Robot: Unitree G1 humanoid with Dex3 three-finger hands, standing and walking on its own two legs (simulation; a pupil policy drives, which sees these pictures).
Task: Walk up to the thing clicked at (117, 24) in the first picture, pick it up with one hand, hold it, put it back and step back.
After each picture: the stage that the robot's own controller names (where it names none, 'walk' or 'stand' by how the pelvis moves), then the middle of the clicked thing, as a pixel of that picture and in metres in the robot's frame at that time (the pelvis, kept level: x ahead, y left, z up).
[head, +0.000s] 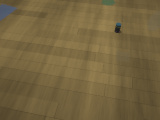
stand; (117, 27) +1.69 -0.46 -0.72
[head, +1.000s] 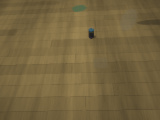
walk; (91, 33) +1.61 -0.01 -0.70
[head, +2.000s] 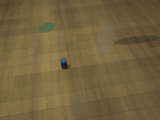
walk; (63, 63) +1.09 +0.25 -0.72
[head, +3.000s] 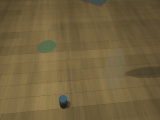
walk; (63, 102) +0.64 +0.17 -0.70
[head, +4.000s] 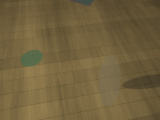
stand; out of the picture +0.39 +0.17 -0.70
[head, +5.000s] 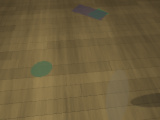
stand; out of the picture +0.36 +0.17 -0.72
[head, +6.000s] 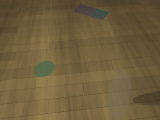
stand; out of the picture +0.38 +0.17 -0.72
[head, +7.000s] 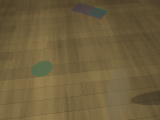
stand; out of the picture +0.37 +0.18 -0.72
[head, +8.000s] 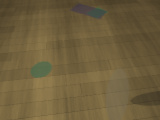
stand; out of the picture +0.36 +0.18 -0.72
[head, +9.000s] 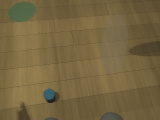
go down; (49, 96) +0.41 +0.16 -0.54
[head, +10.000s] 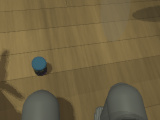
go down; (39, 66) +0.47 +0.16 -0.34
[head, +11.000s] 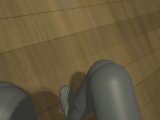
close in; out of the picture +0.47 +0.20 -0.24
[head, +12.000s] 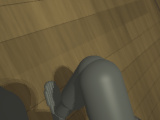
close; out of the picture +0.46 +0.22 -0.24
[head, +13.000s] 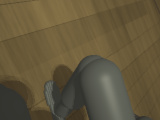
lift; out of the picture +0.45 +0.20 -0.25
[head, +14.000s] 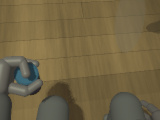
lift; (29, 80) +0.35 +0.18 -0.07
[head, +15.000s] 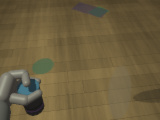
hold; (31, 97) +0.31 +0.18 +0.02
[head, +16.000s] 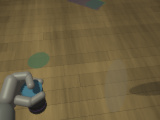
hold; (34, 97) +0.32 +0.18 -0.01
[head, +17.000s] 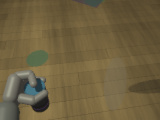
crouch; (37, 96) +0.33 +0.17 -0.02
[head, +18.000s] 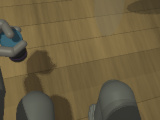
crouch; (14, 47) +0.48 +0.17 -0.11
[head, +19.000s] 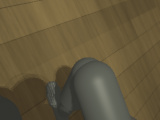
lower; out of the picture +0.50 +0.29 -0.25
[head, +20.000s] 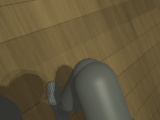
lower; out of the picture +0.50 +0.29 -0.26
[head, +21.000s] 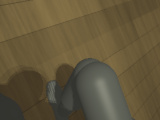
lower; out of the picture +0.50 +0.29 -0.26
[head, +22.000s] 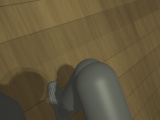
lower; out of the picture +0.50 +0.28 -0.26
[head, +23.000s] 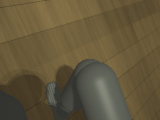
open; out of the picture +0.50 +0.28 -0.26
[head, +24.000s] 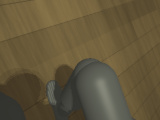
rise; out of the picture +0.49 +0.32 -0.26
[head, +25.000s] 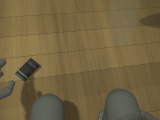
walk; (27, 69) +0.48 +0.25 -0.41
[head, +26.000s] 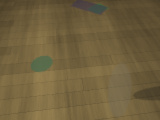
stand; out of the picture +0.37 +0.23 -0.69
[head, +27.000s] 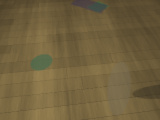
stand; out of the picture +0.36 +0.22 -0.69
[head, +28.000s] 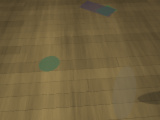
stand; out of the picture +0.35 +0.19 -0.73
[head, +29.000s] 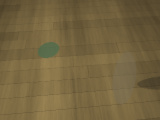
walk; out of the picture +0.36 +0.17 -0.73
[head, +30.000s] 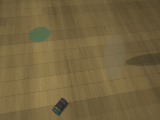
walk; (60, 106) +0.49 +0.13 -0.73
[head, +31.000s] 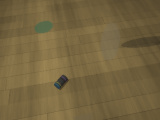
walk; (60, 81) +0.76 +0.23 -0.72
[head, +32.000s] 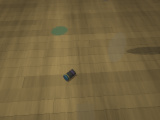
stand; (69, 74) +1.00 +0.15 -0.73
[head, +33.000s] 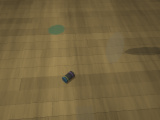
stand; (68, 76) +0.95 +0.12 -0.75
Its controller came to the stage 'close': yes
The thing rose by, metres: 0.72
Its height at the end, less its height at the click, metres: -0.02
